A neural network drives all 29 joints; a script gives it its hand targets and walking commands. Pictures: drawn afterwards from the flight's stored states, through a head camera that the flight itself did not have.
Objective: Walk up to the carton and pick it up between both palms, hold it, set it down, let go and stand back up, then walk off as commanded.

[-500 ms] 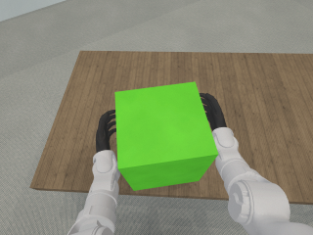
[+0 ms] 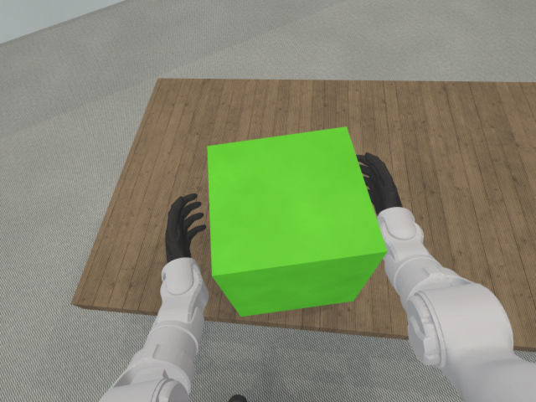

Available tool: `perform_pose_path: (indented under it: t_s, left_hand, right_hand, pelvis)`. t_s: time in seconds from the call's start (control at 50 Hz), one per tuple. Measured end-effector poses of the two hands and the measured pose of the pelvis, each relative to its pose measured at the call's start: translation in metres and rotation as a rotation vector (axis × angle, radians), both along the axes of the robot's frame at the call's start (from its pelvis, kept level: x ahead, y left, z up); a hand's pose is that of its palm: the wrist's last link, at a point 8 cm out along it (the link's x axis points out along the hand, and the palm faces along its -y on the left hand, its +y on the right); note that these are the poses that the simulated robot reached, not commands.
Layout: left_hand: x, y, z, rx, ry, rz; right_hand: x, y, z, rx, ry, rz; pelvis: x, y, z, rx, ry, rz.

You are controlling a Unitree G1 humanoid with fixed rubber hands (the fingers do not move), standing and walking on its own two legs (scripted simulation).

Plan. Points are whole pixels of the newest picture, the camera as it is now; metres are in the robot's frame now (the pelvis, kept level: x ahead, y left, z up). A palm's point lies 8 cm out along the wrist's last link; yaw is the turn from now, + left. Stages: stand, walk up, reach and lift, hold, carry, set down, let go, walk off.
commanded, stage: set down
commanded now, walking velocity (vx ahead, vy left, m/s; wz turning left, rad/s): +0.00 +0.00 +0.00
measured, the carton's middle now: (288, 231) +0.39 +0.02 -0.05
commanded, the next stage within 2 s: none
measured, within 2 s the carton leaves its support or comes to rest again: neither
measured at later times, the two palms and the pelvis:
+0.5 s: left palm (174, 284) +0.28 +0.18 -0.02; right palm (427, 252) +0.37 -0.19 -0.03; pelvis -0.03 +0.00 +0.00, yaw +0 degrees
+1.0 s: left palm (165, 309) +0.24 +0.18 -0.02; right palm (455, 299) +0.30 -0.23 -0.04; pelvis -0.03 -0.01 +0.00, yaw +0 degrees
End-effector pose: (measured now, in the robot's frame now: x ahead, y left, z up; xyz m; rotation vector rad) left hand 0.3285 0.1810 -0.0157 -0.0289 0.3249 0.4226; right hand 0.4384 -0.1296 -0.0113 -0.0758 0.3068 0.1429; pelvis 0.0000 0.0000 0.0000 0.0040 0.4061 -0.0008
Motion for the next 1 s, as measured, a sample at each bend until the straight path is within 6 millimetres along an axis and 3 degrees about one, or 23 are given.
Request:
perform_pose_path:
  t_s: [0.2, 0.36, 0.52, 0.66, 1.0]
  left_hand:
    - [-0.012, -0.004, 0.004, -0.011, -0.018, -0.039]
    - [-0.034, -0.003, -0.001, -0.018, -0.004, -0.042]
    - [-0.054, -0.001, -0.007, -0.019, 0.015, -0.03]
    - [-0.063, -0.003, -0.007, -0.021, 0.018, -0.029]
    - [-0.089, 0.002, -0.007, -0.01, 0.009, -0.036]
  right_hand:
    - [-0.025, -0.029, -0.006, -0.039, 0.019, -0.056]
    - [-0.057, -0.051, -0.019, -0.037, 0.041, -0.072]
    - [-0.074, -0.064, -0.017, -0.015, 0.017, -0.059]
    - [-0.086, -0.074, -0.016, -0.019, 0.016, -0.056]
    - [-0.137, -0.097, -0.027, -0.026, 0.055, -0.06]
  pelvis:
    - [-0.013, 0.002, -0.001, -0.002, -0.017, -0.001]
    - [-0.025, 0.002, -0.003, -0.002, -0.033, -0.002]
    - [-0.033, -0.003, -0.004, 0.004, -0.053, -0.003]
    - [-0.035, -0.006, -0.004, 0.009, -0.086, -0.004]
    - [-0.031, -0.005, 0.0, 0.008, -0.185, -0.003]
